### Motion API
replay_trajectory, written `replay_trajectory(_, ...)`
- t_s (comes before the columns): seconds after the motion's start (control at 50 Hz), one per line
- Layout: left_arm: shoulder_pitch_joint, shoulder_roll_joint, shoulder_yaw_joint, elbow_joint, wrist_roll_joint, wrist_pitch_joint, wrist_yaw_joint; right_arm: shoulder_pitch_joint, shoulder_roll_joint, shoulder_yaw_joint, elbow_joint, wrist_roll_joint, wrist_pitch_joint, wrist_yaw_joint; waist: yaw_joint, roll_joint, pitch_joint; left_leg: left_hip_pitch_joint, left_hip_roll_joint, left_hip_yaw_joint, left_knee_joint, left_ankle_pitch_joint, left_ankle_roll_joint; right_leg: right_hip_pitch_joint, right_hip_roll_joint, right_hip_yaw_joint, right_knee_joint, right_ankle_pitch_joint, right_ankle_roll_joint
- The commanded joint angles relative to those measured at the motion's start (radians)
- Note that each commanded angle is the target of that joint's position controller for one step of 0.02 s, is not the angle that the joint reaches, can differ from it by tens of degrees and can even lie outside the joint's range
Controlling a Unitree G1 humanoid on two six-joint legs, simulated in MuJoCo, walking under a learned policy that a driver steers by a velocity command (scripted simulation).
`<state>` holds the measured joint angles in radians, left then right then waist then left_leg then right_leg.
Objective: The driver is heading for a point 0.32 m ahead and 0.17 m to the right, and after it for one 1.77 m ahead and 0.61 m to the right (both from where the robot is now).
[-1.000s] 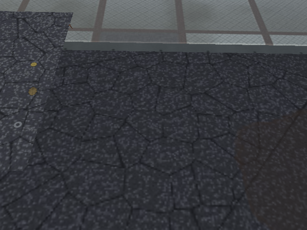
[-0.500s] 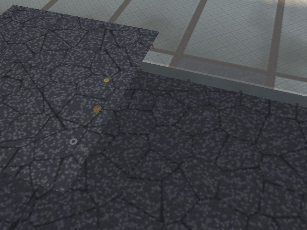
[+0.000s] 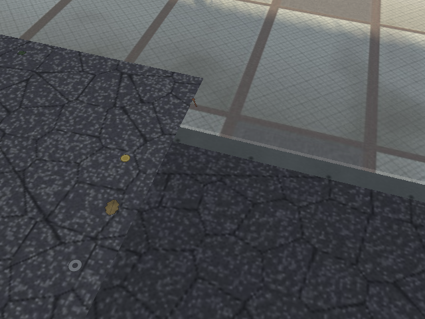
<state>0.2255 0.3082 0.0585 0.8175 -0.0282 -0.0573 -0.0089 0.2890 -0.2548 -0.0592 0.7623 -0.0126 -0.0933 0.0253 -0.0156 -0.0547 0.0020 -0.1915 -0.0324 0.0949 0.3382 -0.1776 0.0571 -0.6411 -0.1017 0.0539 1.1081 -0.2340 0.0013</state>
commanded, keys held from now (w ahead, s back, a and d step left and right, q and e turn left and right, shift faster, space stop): w+e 0.24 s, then e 0.64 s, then no key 0.12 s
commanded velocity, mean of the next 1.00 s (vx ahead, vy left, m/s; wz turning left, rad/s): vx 0.23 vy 0.00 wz -0.50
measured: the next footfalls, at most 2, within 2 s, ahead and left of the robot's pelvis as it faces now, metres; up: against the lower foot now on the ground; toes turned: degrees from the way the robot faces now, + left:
right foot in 0.32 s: +0.33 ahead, -0.17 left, +0.00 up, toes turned -13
left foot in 0.82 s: +0.47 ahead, +0.01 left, +0.00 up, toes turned -36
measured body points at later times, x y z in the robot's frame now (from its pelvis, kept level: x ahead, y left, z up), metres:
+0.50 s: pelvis +0.24 -0.08 -0.01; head +0.29 -0.10 +0.43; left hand +0.46 +0.15 -0.11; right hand +0.30 -0.39 -0.12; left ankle +0.24 +0.10 -0.65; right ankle +0.29 -0.16 -0.75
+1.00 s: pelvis +0.34 -0.06 -0.01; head +0.38 -0.05 +0.44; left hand +0.64 +0.09 -0.11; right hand +0.31 -0.37 -0.09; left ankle +0.43 +0.03 -0.75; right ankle +0.24 -0.15 -0.66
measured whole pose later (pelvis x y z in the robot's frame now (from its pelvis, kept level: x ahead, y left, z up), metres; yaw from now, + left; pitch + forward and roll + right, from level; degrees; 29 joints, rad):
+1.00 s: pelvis +0.34 -0.06 -0.01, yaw -34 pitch +2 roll -1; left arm 0.16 0.34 0.09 0.63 -0.02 0.06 0.02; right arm 0.16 -0.26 -0.05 0.69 -0.02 -0.01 -0.03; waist -0.02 -0.04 0.03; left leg -0.32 0.03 -0.01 0.48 -0.20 0.00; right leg -0.53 0.07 0.09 1.12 -0.47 0.08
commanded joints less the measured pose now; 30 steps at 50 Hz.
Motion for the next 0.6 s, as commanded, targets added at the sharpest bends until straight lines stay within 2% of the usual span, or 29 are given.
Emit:
replay_trajectory(0.02,0.025,0.042,0.016,-0.050,0.004,0.006,0.004,-0.042,-0.123,-0.034,-0.045,-0.008,-0.031,-0.014,0.028,0.115,0.012,0.039,0.282,-0.142,-0.209,0.223,0.161,-0.091,-0.024,0.080,-0.064,0.146,0.016)
replay_trajectory(0.06,-0.015,0.031,0.014,-0.063,0.007,0.001,-0.005,-0.039,-0.132,-0.035,-0.032,-0.005,-0.030,-0.023,0.018,0.112,0.020,0.062,0.266,-0.073,-0.212,0.242,0.137,-0.090,-0.012,0.068,-0.180,0.258,0.013)
replay_trajectory(0.12,-0.119,0.007,0.002,-0.098,0.012,-0.003,-0.023,-0.011,-0.154,-0.040,-0.012,0.002,-0.024,-0.033,-0.025,0.100,0.054,0.094,0.270,-0.004,-0.221,0.238,0.116,-0.069,-0.002,0.002,-0.336,0.352,0.000)
replay_trajectory(0.18,-0.204,-0.003,-0.006,-0.147,0.011,-0.003,-0.042,0.040,-0.172,-0.048,0.018,0.013,-0.007,-0.038,-0.062,0.090,0.087,0.202,0.304,0.027,-0.189,0.264,0.106,-0.109,0.002,-0.034,-0.425,0.306,-0.025)
replay_trajectory(0.22,-0.236,0.004,-0.005,-0.180,0.010,-0.003,-0.055,0.052,-0.185,-0.054,0.030,0.023,0.010,-0.040,-0.064,0.098,0.092,0.274,0.326,0.043,-0.142,0.336,0.094,-0.124,0.012,-0.065,-0.458,0.219,-0.047)
replay_trajectory(0.24,-0.236,0.011,-0.002,-0.193,0.009,-0.002,-0.061,0.047,-0.194,-0.057,0.032,0.026,0.018,-0.043,-0.055,0.107,0.084,0.295,0.331,0.056,-0.104,0.429,0.083,-0.102,0.027,-0.088,-0.470,0.167,-0.063)
replay_trajectory(0.26,-0.214,0.025,0.006,-0.200,0.012,-0.002,-0.065,0.022,-0.208,-0.060,0.025,0.025,0.028,-0.049,-0.030,0.127,0.067,0.299,0.324,0.077,-0.029,0.646,0.067,-0.043,0.061,-0.124,-0.482,0.116,-0.079)
replay_trajectory(0.28,-0.152,0.049,0.019,-0.194,0.017,0.000,-0.065,0.010,-0.222,-0.063,0.017,0.026,0.039,-0.057,0.004,0.153,0.016,0.300,0.311,0.090,0.083,0.863,0.049,0.054,0.109,-0.165,-0.479,0.074,-0.095)
replay_trajectory(0.3,-0.017,0.091,0.043,-0.165,0.017,-0.002,-0.061,-0.005,-0.226,-0.062,0.011,0.029,0.048,-0.064,0.075,0.150,-0.059,0.267,0.279,0.106,0.264,0.956,0.022,0.224,0.159,-0.181,-0.527,0.113,-0.119)
replay_trajectory(0.32,0.115,0.155,0.073,-0.138,0.022,-0.002,-0.044,-0.005,-0.215,-0.055,0.001,0.033,0.044,-0.068,0.147,0.112,-0.138,0.127,0.226,0.123,0.503,0.811,-0.032,0.475,0.160,-0.127,-0.606,0.295,-0.157)
replay_trajectory(0.34,0.156,0.273,0.094,-0.135,0.029,0.007,-0.020,0.077,-0.099,-0.021,-0.035,-0.021,0.025,-0.059,0.079,-0.154,-0.252,-0.234,0.105,0.108,0.873,-0.072,-0.098,0.835,-0.094,0.211,-0.508,0.760,-0.268)
replay_trajectory(0.36,0.140,0.283,0.085,-0.185,0.039,0.001,-0.024,0.134,-0.092,0.001,-0.056,-0.012,-0.006,-0.040,0.058,-0.190,-0.485,-0.461,-0.043,-0.115,1.141,-0.536,-0.128,1.050,-0.300,0.684,-0.619,0.786,-0.474)
replay_trajectory(0.38,0.133,0.218,0.071,-0.197,0.038,0.005,-0.030,0.015,-0.183,-0.023,-0.058,0.025,-0.016,-0.031,0.126,-0.020,-0.471,-0.498,0.025,-0.221,1.160,-0.469,-0.107,1.003,-0.250,0.552,-0.650,0.797,-0.417)
replay_trajectory(0.4,0.075,0.175,0.061,-0.196,0.023,0.004,-0.029,-0.048,-0.170,-0.017,-0.088,0.037,-0.016,-0.034,0.100,0.009,-0.323,-0.539,0.061,-0.197,1.083,-0.382,-0.092,0.864,-0.203,0.409,-0.656,0.755,-0.368)
replay_trajectory(0.42,0.021,0.144,0.053,-0.201,0.009,0.007,-0.024,-0.063,-0.160,-0.017,-0.075,0.020,-0.006,-0.047,0.061,0.081,-0.201,-0.531,0.096,-0.177,1.010,-0.325,-0.099,0.702,-0.150,0.325,-0.682,0.708,-0.325)
replay_trajectory(0.44,-0.022,0.124,0.047,-0.212,0.011,0.013,-0.018,-0.057,-0.171,-0.025,-0.078,0.009,0.010,-0.058,0.026,0.066,-0.151,-0.476,0.116,-0.178,0.954,-0.284,-0.105,0.569,-0.122,0.283,-0.714,0.677,-0.310)
replay_trajectory(0.46,-0.045,0.125,0.046,-0.223,0.026,0.018,-0.015,-0.040,-0.174,-0.029,-0.079,0.008,0.030,-0.061,-0.004,0.037,-0.133,-0.406,0.119,-0.179,0.928,-0.260,-0.107,0.467,-0.099,0.262,-0.743,0.665,-0.302)
replay_trajectory(0.5,-0.067,0.141,0.052,-0.226,0.036,0.018,-0.010,-0.007,-0.146,-0.024,-0.075,0.002,0.049,-0.067,-0.030,0.010,-0.133,-0.359,0.103,-0.163,0.857,-0.228,-0.126,0.376,-0.074,0.220,-0.758,0.726,-0.304)
replay_trajectory(0.54,-0.060,0.154,0.057,-0.221,0.031,0.023,0.002,-0.023,-0.129,-0.018,-0.081,-0.005,0.056,-0.075,-0.028,0.000,-0.151,-0.368,0.084,-0.162,0.764,-0.178,-0.144,0.368,-0.055,0.201,-0.746,0.746,-0.293)
replay_trajectory(0.6,-0.062,0.158,0.057,-0.224,0.017,0.048,0.024,-0.082,-0.123,-0.013,-0.096,-0.004,0.064,-0.076,-0.010,-0.025,-0.173,-0.369,0.067,-0.176,0.638,-0.085,-0.160,0.377,-0.031,0.218,-0.727,0.584,-0.256)
Velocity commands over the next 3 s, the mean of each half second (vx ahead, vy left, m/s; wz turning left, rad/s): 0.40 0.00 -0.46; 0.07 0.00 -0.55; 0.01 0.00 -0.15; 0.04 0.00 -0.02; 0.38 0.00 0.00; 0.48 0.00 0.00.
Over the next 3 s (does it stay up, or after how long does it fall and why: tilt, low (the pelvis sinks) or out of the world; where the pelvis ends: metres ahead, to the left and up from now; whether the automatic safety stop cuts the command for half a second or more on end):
stays up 0.74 -0.36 0.00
